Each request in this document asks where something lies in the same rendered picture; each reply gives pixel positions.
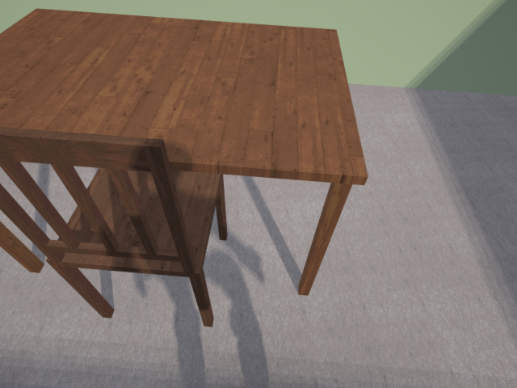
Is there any table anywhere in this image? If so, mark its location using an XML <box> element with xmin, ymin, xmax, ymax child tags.
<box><xmin>0</xmin><ymin>8</ymin><xmax>368</xmax><ymax>296</ymax></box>

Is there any chair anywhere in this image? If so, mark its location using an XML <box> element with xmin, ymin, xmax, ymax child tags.
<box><xmin>0</xmin><ymin>127</ymin><xmax>228</xmax><ymax>327</ymax></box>

